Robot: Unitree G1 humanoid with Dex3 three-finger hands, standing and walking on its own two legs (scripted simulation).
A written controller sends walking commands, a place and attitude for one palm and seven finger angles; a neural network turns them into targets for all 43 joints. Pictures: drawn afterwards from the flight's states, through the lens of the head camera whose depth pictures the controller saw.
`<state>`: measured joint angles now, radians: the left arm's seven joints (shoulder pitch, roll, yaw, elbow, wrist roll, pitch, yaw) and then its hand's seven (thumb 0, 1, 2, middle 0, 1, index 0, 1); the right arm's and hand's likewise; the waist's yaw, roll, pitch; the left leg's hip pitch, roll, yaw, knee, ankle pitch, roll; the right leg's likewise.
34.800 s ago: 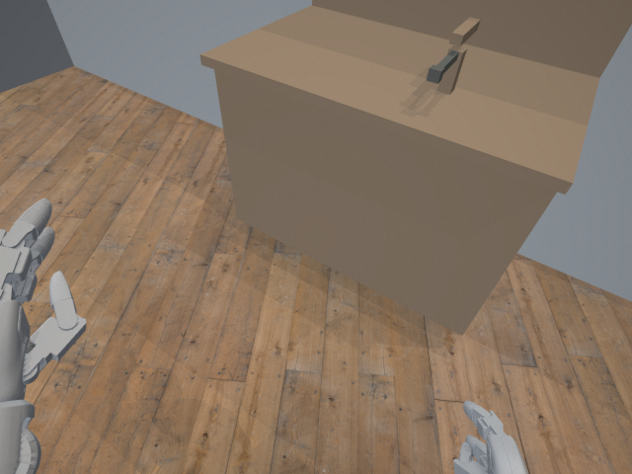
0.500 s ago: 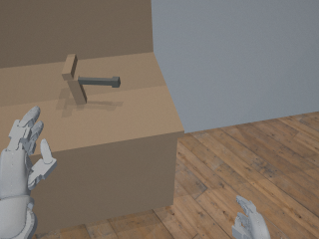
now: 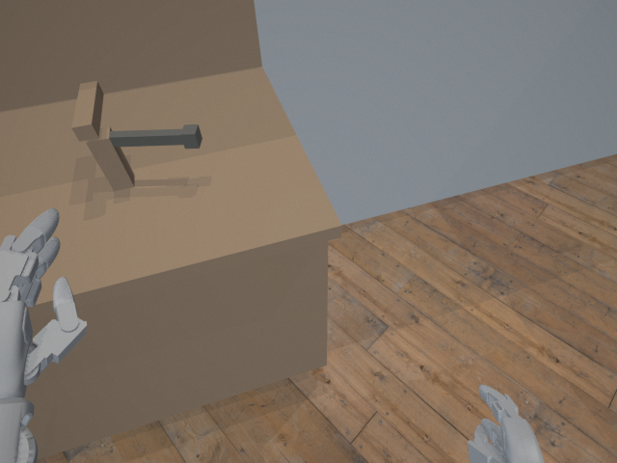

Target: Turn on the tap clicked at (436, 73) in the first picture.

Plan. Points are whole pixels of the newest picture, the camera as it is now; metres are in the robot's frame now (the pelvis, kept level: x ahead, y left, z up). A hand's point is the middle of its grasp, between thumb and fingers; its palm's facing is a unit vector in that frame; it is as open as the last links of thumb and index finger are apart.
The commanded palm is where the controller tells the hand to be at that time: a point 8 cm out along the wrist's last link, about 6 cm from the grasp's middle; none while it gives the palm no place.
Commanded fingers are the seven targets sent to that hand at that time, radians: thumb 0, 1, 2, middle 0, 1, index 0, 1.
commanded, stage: step back with the hand held close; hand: left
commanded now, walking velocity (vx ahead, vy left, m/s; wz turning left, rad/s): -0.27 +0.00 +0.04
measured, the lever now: (191, 136) +0.57 +0.24 +0.11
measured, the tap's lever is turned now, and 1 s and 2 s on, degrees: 73 73 73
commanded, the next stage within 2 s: stop stepping back and stand still in 0.96 s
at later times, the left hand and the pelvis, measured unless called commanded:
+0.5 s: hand out of the picture +0.13 +0.27 +0.17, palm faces +0.53 -0.74 -0.41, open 7.4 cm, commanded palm +0.08 +0.29 +0.18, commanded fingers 0.00 0.90 0.90 -0.20 -0.30 -0.20 -0.30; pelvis -0.07 +0.00 -0.02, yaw +3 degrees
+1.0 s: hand out of the picture +0.02 +0.24 +0.15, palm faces +0.40 -0.82 -0.41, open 7.4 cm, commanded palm -0.03 +0.27 +0.18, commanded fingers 0.00 0.90 0.90 -0.20 -0.30 -0.20 -0.30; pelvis -0.20 -0.01 +0.00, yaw +0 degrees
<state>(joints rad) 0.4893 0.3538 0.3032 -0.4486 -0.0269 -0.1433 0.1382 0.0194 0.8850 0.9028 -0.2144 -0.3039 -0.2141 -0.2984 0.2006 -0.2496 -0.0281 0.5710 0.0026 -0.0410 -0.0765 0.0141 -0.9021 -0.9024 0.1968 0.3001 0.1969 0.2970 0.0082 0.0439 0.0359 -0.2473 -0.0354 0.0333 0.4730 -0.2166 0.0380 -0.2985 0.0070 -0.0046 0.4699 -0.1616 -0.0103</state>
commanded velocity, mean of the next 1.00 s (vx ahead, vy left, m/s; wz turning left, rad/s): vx -0.35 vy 0.00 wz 0.02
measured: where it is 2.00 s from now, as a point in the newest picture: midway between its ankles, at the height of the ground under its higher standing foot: outside the picture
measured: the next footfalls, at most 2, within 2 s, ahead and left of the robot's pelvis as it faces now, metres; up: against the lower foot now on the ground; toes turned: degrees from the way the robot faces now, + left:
right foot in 0.54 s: -0.09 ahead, -0.10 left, +0.00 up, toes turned +3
left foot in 0.82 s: -0.09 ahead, +0.09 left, +0.00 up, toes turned +3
